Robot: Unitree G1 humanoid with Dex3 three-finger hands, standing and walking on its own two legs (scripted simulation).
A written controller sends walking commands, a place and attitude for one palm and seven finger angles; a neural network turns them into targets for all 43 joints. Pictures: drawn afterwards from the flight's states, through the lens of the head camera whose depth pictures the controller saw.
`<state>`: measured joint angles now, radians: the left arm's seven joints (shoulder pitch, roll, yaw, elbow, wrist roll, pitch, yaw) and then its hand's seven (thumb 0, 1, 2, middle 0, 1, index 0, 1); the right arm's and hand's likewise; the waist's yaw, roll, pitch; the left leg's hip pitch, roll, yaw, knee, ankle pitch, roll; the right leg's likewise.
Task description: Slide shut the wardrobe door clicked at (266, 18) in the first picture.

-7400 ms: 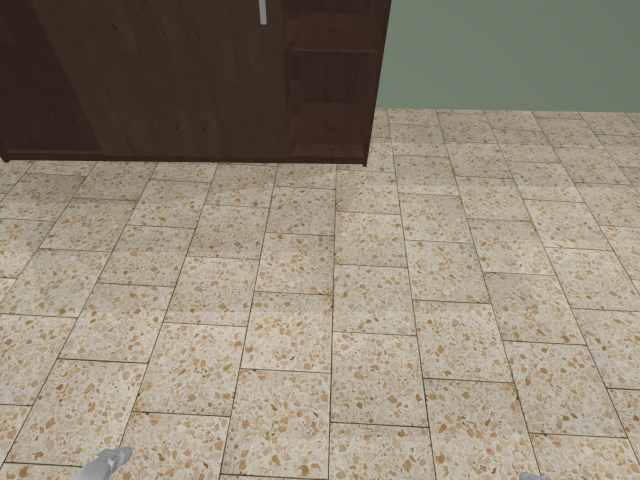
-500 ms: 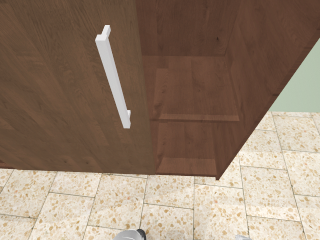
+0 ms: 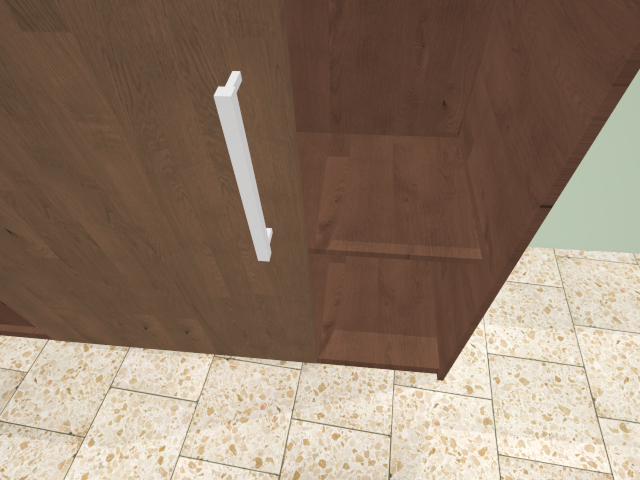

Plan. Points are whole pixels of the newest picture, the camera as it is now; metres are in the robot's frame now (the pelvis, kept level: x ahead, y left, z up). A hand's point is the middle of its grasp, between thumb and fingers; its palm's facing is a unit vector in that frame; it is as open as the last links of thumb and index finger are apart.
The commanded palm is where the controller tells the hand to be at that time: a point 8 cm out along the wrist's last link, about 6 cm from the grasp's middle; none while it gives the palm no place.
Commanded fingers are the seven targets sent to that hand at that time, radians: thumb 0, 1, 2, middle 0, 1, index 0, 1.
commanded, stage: come to a stop and stand still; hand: left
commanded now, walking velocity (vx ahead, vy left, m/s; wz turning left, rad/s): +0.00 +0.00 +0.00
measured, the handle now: (252, 182) +0.50 +0.15 +0.08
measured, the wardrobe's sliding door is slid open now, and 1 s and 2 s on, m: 0.38 0.38 0.38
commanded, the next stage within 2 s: look again from close up in 0.48 s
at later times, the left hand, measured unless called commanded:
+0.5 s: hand out of the picture +0.00 +0.20 -0.18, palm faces +0.02 -0.98 -0.17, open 7.4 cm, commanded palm none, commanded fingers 0.00 0.90 0.90 -0.20 -0.30 -0.20 -0.30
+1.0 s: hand out of the picture +0.01 +0.20 -0.17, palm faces +0.00 -0.97 -0.23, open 7.3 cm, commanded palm none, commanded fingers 0.00 0.90 0.90 -0.20 -0.30 -0.20 -0.30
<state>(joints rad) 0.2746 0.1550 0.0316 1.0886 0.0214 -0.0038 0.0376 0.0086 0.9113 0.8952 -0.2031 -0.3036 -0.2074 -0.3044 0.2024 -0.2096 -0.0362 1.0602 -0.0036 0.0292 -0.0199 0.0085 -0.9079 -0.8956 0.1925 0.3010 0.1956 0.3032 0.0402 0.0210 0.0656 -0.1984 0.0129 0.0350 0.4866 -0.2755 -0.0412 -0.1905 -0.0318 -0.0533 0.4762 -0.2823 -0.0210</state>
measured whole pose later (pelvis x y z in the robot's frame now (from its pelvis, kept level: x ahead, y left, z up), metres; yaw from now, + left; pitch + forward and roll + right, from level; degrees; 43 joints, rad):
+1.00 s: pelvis +0.00 +0.03 +0.00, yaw -1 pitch -1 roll +1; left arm 0.27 0.15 -0.01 1.10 0.01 -0.02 0.03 0.01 0.91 0.90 -0.20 -0.30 -0.20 -0.30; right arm 0.29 -0.17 0.01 1.10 -0.01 -0.03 -0.02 0.01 -0.92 -0.90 0.20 0.30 0.20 0.30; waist 0.00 0.03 0.02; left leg -0.17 -0.01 0.07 0.48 -0.28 0.02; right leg -0.20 -0.05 -0.02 0.53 -0.30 0.02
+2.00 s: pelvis -0.01 +0.01 -0.01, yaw +1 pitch +0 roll +0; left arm 0.47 0.19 0.02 0.30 -0.13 0.00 0.11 0.05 0.93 0.88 -0.20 -0.32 -0.21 -0.32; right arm 0.35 -0.22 0.00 0.92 0.04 -0.23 -0.08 0.03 -0.93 -0.89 0.20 0.30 0.20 0.30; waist 0.01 0.04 0.01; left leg -0.23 0.02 0.03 0.52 -0.29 -0.01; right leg -0.23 -0.03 -0.06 0.54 -0.30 -0.01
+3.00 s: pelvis -0.05 +0.03 -0.05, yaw +1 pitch +7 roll -2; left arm 0.28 0.33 0.28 0.05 -0.32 -0.27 -0.40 0.00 -0.23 0.41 -0.28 -1.03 -0.29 -1.03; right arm 0.27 -0.28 0.01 0.58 0.05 -0.29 -0.09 0.02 -0.90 -0.90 0.20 0.30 0.20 0.30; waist -0.01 0.02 -0.07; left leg -0.65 0.03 0.00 0.94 -0.42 0.02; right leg -0.60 -0.03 -0.08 0.87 -0.40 0.01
